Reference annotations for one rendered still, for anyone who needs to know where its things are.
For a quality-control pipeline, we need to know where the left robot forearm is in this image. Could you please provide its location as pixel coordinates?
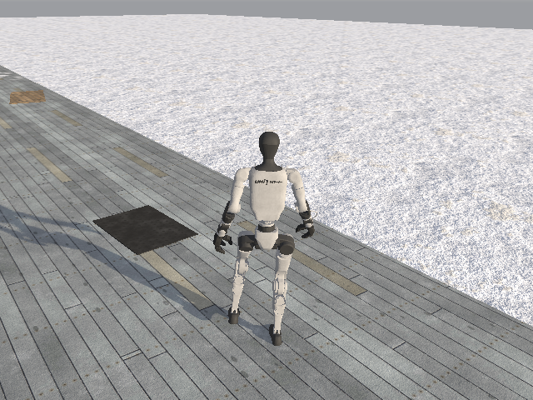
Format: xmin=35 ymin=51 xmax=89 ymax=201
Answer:
xmin=216 ymin=201 xmax=235 ymax=237

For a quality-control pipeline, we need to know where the right robot hand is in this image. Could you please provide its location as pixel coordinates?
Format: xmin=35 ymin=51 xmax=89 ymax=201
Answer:
xmin=296 ymin=224 xmax=315 ymax=238

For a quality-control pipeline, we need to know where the left robot upper arm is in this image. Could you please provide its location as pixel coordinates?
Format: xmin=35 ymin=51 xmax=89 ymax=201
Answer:
xmin=227 ymin=167 xmax=251 ymax=214

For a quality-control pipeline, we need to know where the right robot forearm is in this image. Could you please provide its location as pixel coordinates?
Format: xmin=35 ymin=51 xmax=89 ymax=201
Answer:
xmin=299 ymin=200 xmax=313 ymax=228

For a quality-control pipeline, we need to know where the left robot thigh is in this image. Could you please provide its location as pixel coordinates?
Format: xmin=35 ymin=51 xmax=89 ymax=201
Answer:
xmin=237 ymin=231 xmax=255 ymax=274

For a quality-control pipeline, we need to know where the left robot hand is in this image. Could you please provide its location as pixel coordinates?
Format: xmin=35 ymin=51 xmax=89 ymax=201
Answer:
xmin=213 ymin=233 xmax=232 ymax=254

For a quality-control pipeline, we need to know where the right robot shin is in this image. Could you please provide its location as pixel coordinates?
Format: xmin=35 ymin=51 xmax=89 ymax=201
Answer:
xmin=272 ymin=280 xmax=287 ymax=334

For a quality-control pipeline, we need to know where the right robot upper arm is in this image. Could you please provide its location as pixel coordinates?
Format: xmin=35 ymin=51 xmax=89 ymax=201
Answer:
xmin=286 ymin=168 xmax=308 ymax=213

